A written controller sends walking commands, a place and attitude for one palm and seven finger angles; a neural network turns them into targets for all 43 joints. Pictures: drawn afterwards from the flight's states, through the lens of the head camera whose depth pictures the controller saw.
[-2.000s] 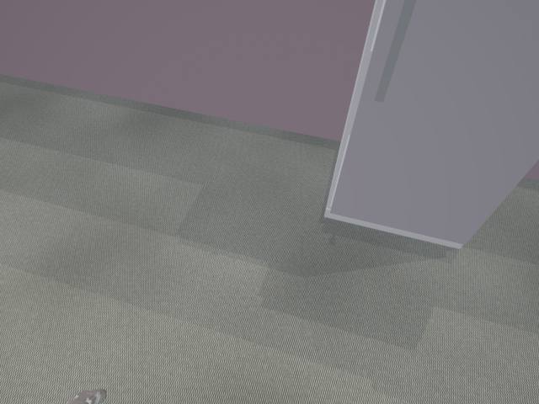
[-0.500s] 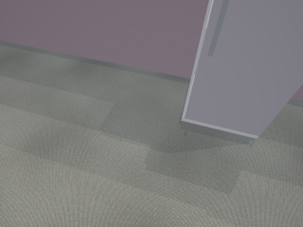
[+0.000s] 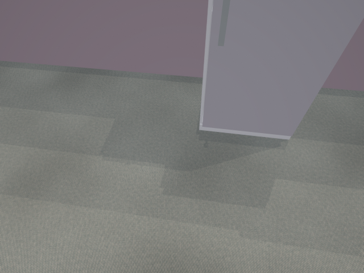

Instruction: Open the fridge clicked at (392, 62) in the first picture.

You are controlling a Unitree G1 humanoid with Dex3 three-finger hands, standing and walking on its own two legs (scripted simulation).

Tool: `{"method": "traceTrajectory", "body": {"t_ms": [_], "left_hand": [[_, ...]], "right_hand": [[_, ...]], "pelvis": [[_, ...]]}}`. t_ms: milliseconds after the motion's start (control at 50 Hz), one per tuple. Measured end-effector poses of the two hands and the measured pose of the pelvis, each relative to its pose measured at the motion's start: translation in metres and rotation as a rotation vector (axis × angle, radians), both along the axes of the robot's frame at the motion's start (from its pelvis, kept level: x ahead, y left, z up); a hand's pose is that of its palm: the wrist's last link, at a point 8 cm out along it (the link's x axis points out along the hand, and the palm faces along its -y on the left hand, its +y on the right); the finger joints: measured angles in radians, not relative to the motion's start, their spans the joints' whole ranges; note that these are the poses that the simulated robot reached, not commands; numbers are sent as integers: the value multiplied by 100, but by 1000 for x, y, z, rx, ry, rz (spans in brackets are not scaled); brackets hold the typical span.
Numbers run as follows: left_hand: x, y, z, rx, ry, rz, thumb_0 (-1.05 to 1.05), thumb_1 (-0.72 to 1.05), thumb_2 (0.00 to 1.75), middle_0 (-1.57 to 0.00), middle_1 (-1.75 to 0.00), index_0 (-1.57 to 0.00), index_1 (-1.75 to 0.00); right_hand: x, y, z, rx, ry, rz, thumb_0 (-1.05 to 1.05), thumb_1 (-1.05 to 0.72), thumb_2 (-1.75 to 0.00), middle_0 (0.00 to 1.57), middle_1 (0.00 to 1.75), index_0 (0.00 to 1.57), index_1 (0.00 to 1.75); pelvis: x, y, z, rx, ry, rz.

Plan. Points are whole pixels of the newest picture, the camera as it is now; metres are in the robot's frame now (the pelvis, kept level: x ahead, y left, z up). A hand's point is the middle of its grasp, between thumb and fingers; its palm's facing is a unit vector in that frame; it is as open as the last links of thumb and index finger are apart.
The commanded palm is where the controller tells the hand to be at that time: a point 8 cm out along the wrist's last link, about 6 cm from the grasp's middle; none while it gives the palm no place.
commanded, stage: walk to a spot facing it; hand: left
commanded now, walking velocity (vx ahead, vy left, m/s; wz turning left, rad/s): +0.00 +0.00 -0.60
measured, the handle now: out of the picture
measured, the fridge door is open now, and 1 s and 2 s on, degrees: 0 0 0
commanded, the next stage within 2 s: turn to face it in 1.36 s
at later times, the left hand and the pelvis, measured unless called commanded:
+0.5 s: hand out of the picture +0.08 +0.23 -0.16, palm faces -0.15 -0.96 -0.22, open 7.4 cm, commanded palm none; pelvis -0.01 +0.03 +0.01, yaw -14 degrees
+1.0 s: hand (190, 209) +0.31 +0.01 -0.17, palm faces -0.60 -0.78 -0.17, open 7.4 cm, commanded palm none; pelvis +0.08 -0.05 -0.01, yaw -34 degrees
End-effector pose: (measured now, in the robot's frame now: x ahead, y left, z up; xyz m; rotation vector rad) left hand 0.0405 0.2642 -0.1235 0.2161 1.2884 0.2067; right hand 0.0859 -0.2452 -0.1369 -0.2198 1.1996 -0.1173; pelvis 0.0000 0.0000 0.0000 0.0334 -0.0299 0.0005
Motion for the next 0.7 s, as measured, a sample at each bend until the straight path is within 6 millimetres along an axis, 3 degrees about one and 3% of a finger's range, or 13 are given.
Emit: {"method": "traceTrajectory", "body": {"t_ms": [80, 200, 300, 420, 480, 560, 640, 700], "left_hand": [[-2, -22, -2, -5, -18, -20, 0, 90, 90, -20, -30, -20, -30], [-8, -39, 7, -33, 26, -51, 0, 90, 90, -20, -30, -20, -30], [0, -34, 8, -40, 26, -93, 0, 90, 90, -20, -30, -20, -30], [19, -10, 3, -42, 2, -149, 0, 90, 90, -20, -30, -20, -30], [33, 5, -5, -53, -13, -184, 0, 90, 90, -20, -30, -20, -30], [65, 16, -2, -71, -34, -250, 1, 90, 90, -20, -30, -20, -30], [104, 13, 6, -85, -79, -323, 1, 90, 90, -20, -30, -20, -30], [133, -1, 7, -92, -89, -380, 1, 91, 90, -19, -30, -19, -30]], "right_hand": [[-19, -11, -13, 21, 49, -49, 1, -90, -90, 20, 30, 20, 30], [-36, -21, 5, 11, 52, -109, 1, -90, -90, 20, 30, 20, 30], [-42, -26, 17, -20, 20, -161, 1, -90, -90, 20, 30, 20, 30], [-46, -16, 30, -58, -44, -205, 1, -90, -90, 20, 30, 20, 30], [-52, -5, 35, -83, -91, -230, 1, -90, -90, 20, 30, 20, 30], [-83, 12, 45, -98, -81, -289, 1, -90, -90, 20, 30, 20, 30], [-122, 26, 48, -94, -1, -369, 1, -90, -90, 20, 30, 20, 30], [-149, 37, 45, -78, 61, -442, 1, -90, -90, 20, 30, 20, 30]], "pelvis": [[-4, -11, -5, -16, 6, -17], [-9, -15, 10, -5, 35, -74], [-12, -9, 15, -3, 52, -129], [-16, 10, 13, -17, 63, -198], [-13, 24, 8, -35, 70, -235], [-7, 34, 14, -53, 50, -282], [5, 35, 21, -64, 44, -339], [16, 31, 21, -64, 42, -384]]}}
